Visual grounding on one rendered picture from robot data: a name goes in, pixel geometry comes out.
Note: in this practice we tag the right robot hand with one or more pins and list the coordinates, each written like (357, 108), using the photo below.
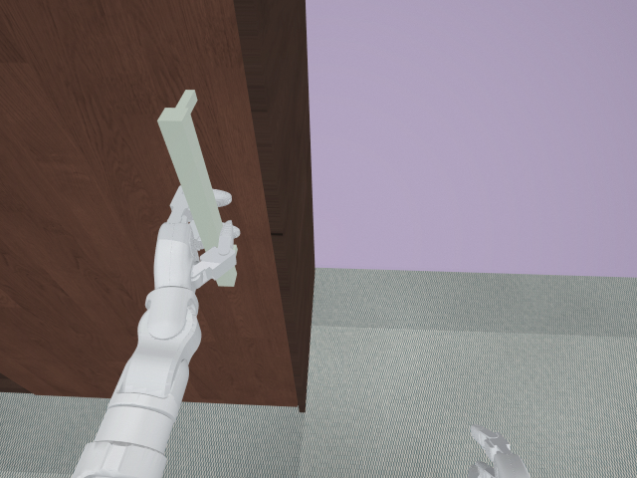
(506, 463)

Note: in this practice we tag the left robot hand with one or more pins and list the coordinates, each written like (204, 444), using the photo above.
(178, 242)

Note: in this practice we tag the robot left forearm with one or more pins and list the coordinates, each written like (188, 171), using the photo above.
(134, 433)

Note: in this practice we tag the handle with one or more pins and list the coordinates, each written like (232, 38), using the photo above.
(180, 137)

